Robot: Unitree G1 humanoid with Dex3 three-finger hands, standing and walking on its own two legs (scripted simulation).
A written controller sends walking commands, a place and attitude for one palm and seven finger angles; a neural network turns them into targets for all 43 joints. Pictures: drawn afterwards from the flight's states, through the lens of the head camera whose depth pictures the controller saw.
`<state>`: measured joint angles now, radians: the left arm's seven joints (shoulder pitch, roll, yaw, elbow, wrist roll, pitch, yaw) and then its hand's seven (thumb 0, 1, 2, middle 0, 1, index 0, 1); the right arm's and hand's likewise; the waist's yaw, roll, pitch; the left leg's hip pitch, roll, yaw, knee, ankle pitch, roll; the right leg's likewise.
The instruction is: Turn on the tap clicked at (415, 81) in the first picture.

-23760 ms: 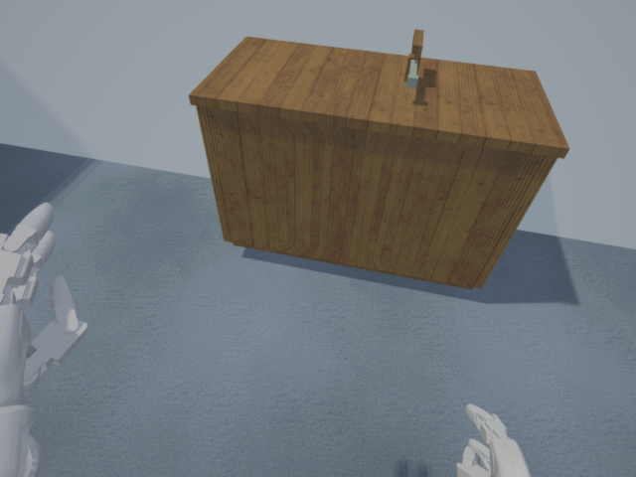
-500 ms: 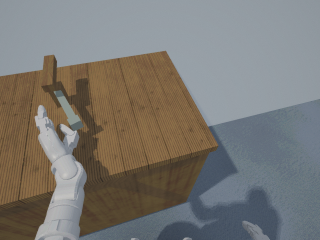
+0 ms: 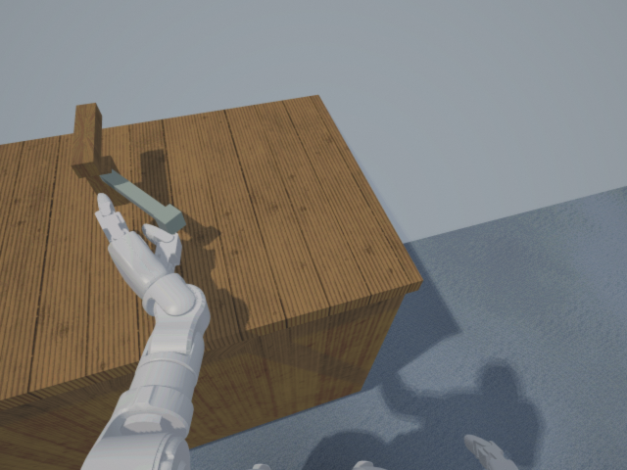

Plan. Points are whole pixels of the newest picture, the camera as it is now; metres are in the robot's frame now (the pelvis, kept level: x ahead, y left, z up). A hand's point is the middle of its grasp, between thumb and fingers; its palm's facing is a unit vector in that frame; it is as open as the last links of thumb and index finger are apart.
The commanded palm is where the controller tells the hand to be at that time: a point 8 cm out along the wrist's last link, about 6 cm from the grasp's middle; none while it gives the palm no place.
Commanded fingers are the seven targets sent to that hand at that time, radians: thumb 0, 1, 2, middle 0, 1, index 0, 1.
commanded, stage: push the lever round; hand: left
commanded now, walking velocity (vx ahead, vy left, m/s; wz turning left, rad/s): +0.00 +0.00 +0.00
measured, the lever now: (170, 220) +0.43 +0.21 +0.06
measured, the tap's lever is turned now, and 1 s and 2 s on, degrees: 35 60 79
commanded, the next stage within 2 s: lift the hand up off the lever in 1.38 s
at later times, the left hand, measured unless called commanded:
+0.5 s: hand (196, 223) +0.43 +0.18 +0.05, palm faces +0.77 -0.63 -0.09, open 7.7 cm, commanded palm +0.38 +0.19 +0.05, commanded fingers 0.00 0.90 0.90 -0.15 -0.15 -0.15 -0.15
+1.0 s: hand (218, 206) +0.47 +0.15 +0.05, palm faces +0.81 -0.58 -0.13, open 7.7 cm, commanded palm +0.42 +0.16 +0.05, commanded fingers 0.00 0.90 0.90 -0.15 -0.15 -0.15 -0.15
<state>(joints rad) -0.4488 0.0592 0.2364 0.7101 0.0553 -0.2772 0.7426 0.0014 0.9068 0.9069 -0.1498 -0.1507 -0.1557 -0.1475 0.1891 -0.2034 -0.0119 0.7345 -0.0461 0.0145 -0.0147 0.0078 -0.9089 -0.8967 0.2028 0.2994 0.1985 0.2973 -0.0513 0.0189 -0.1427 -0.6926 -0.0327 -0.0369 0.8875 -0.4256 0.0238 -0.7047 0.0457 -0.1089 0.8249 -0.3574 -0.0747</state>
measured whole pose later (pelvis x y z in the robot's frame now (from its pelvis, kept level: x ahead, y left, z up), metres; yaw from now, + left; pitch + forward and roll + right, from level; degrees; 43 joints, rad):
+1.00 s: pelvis +0.00 -0.02 -0.01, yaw +1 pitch +19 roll -1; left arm -0.83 0.04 0.40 1.05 0.17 -0.23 1.00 0.01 0.95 0.92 -0.15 -0.15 -0.14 -0.14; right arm 0.23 -0.19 -0.03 0.80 -0.13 -0.02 0.06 0.01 -0.91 -0.90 0.20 0.30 0.20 0.30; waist -0.11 0.03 -0.19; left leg -0.84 -0.03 -0.06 0.94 -0.43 0.00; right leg -0.85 0.05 -0.14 0.88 -0.37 -0.10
